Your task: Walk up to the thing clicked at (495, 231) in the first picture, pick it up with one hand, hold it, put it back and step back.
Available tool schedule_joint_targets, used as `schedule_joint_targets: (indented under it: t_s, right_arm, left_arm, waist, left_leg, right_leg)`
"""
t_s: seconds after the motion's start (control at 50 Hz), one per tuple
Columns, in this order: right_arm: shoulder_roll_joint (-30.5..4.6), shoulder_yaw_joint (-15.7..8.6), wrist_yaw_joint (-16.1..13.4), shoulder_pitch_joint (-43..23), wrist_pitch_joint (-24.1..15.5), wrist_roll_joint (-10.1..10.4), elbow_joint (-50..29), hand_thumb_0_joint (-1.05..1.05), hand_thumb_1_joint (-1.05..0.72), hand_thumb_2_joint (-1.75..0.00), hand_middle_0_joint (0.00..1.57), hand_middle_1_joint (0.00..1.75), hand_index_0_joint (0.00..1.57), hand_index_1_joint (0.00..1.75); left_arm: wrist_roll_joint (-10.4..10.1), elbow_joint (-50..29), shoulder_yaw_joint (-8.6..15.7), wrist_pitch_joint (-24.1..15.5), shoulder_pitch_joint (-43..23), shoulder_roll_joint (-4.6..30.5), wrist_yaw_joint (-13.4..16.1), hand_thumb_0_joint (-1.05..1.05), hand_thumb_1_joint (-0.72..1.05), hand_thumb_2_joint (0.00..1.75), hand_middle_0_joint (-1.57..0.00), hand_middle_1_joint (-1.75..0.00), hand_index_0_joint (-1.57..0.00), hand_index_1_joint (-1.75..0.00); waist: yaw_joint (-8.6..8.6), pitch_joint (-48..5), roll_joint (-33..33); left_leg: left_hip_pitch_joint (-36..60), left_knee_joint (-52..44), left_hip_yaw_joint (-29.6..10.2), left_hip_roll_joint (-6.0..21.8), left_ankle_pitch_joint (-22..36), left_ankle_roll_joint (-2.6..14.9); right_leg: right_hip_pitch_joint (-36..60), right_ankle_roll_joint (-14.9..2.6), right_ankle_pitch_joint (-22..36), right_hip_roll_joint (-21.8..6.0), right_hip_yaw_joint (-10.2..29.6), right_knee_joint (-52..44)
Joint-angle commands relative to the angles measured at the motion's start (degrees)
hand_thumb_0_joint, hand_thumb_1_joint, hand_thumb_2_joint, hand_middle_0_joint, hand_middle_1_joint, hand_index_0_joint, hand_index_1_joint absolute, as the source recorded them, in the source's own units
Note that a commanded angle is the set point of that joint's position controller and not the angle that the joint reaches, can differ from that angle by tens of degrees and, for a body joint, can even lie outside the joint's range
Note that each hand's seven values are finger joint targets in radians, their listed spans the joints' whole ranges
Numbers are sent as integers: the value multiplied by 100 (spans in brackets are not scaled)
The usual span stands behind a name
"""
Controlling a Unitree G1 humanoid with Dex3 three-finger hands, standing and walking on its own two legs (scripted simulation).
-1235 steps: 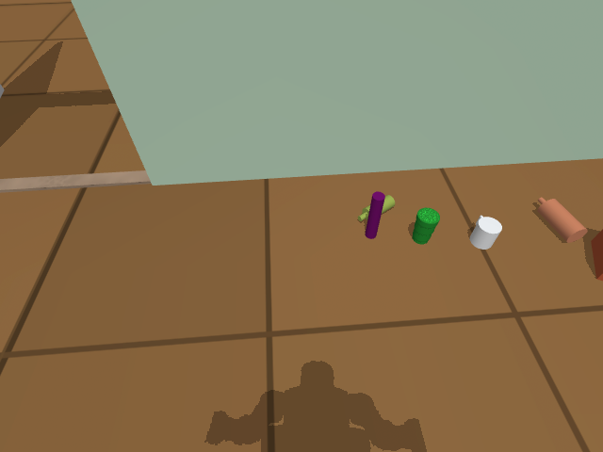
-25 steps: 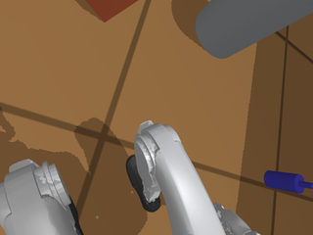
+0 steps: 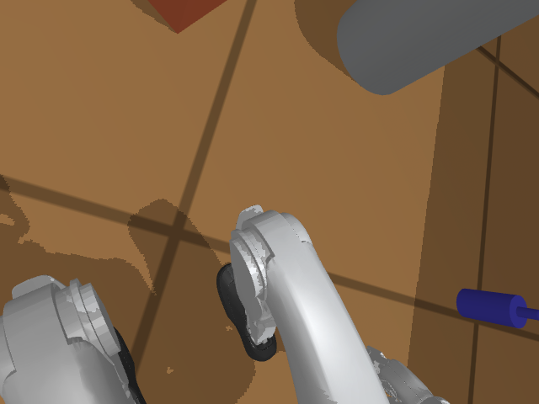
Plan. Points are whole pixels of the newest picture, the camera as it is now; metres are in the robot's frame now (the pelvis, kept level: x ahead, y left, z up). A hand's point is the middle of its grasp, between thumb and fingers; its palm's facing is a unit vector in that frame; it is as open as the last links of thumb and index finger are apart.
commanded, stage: settle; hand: left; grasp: from above
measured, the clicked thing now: out of the picture +0.51 +0.33 -0.26
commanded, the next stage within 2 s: lift in 0.92 s
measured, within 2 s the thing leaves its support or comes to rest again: leaves its support in 0.36 s
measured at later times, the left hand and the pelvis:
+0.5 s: hand out of the picture +0.48 +0.32 -0.18, palm faces -0.37 -0.08 -0.93, open 11.8 cm; pelvis +0.01 +0.00 +0.01, yaw +2 degrees
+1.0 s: hand out of the picture +0.47 +0.32 -0.10, palm faces -0.44 -0.07 -0.89, open 11.7 cm; pelvis -0.01 +0.00 +0.03, yaw +5 degrees
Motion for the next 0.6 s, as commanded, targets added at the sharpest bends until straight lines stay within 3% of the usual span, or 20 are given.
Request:
schedule_joint_targets:
  t_s: [0.0,0.04,0.1,0.14,0.22,0.26,0.32,0.34,0.38,0.4,0.44,0.48,0.52,0.58]
  right_arm:
    - [-1765,-535,-101,1226,46,-11,56,0,-92,-91,20,30,20,30]
    - [-1741,-582,-114,1234,34,11,54,0,-92,-91,20,30,20,30]
    - [-1766,-601,-114,1249,48,21,30,0,-92,-91,20,30,20,30]
    - [-1812,-626,-114,1269,86,27,39,0,-92,-91,20,30,20,30]
    - [-1778,-751,-99,1300,139,27,90,0,-92,-91,20,30,20,30]
    - [-1728,-838,-87,1155,147,93,6,0,-92,-91,20,30,20,30]
    - [-1724,-1039,-46,1260,186,160,49,0,-92,-91,20,30,20,30]
    - [-1666,-1099,-20,1213,194,201,7,0,-92,-91,20,30,20,30]
    - [-1552,-1175,18,1200,245,282,24,0,-91,-91,20,30,20,30]
    - [-1588,-1264,14,1245,285,307,35,0,-91,-90,20,30,20,30]
    - [-1508,-1314,25,1296,346,364,80,0,-91,-90,20,30,20,30]
    - [-1464,-1369,13,1382,416,394,150,0,-91,-90,20,30,20,30]
    - [-1413,-1386,-25,1386,463,422,159,0,-91,-90,20,30,20,30]
    - [-1344,-1398,-66,1384,569,460,168,0,-91,-90,20,30,20,30]
  left_arm:
    - [-124,-269,80,23,-1208,1078,4,0,27,117,-75,-105,-73,-108]
    - [-132,-723,81,21,-1483,1141,-28,0,24,116,-74,-104,-72,-107]
    - [-110,-608,129,78,-1276,1096,-55,0,23,117,-75,-103,-71,-107]
    - [-26,-971,302,58,-1439,1324,-37,0,26,120,-78,-101,-73,-106]
    - [29,-1432,492,101,-1430,1319,-96,0,30,119,-81,-102,-77,-106]
    - [6,-1982,351,108,-1514,1141,-167,0,29,122,-82,-101,-77,-106]
    - [5,-2816,618,139,-1306,1332,-238,0,31,120,-81,-101,-77,-105]
    - [-38,-3038,457,150,-1317,1010,-311,0,33,119,-81,-102,-78,-106]
    - [-147,-3350,309,200,-1336,780,-409,0,35,117,-82,-101,-79,-104]
    - [-201,-3437,431,242,-1243,820,-424,0,36,117,-83,-100,-80,-103]
    - [-266,-3305,311,343,-1220,587,-535,0,37,116,-82,-100,-80,-102]
    - [-292,-3113,115,443,-1366,225,-675,0,39,117,-84,-98,-81,-101]
    - [-349,-3052,29,501,-1379,165,-809,0,40,116,-85,-98,-83,-101]
    - [-398,-3100,1,556,-1492,212,-1036,0,46,119,-90,-100,-87,-103]
  waist:
    - [-253,-3416,2280]
    - [-132,-3670,2591]
    - [-148,-3799,2681]
    - [-57,-3975,2879]
    - [14,-4112,3167]
    - [169,-4413,3507]
    - [406,-4958,3908]
    - [384,-5022,3934]
    - [438,-5265,3861]
    - [462,-5267,3745]
    - [480,-5191,3528]
    - [340,-4955,3253]
    - [334,-4781,2980]
    - [463,-5040,2806]
  left_leg:
    - [2357,-1394,608,91,872,196]
    - [2616,-1443,632,81,920,169]
    - [2850,-1452,576,88,1140,136]
    - [2918,-1387,577,86,1283,104]
    - [3058,-1356,638,66,1433,78]
    - [3323,-1460,698,61,1481,39]
    - [3828,-1551,707,48,1805,-5]
    - [3832,-1544,731,34,1848,-13]
    - [3758,-1557,805,35,1851,34]
    - [3725,-1592,830,2,1898,40]
    - [3587,-1651,845,-4,1819,65]
    - [3515,-1719,836,-16,1732,92]
    - [3344,-1778,860,-37,1516,127]
    - [3315,-1902,933,-60,1471,155]
  right_leg:
    - [2245,-425,1217,198,-539,-1384]
    - [2208,-445,1243,181,-514,-1333]
    - [2161,-474,1394,171,-571,-1264]
    - [2088,-525,1451,165,-592,-1224]
    - [2002,-565,1568,145,-556,-1198]
    - [1983,-605,1580,146,-492,-1199]
    - [1965,-634,1734,104,-471,-1133]
    - [1892,-650,1778,93,-458,-1119]
    - [1958,-624,1867,112,-389,-1201]
    - [1973,-603,1908,73,-381,-1250]
    - [1859,-602,1860,65,-351,-1282]
    - [1754,-587,1784,64,-341,-1402]
    - [1792,-582,1632,56,-295,-1511]
    - [2152,-555,1612,57,-194,-1599]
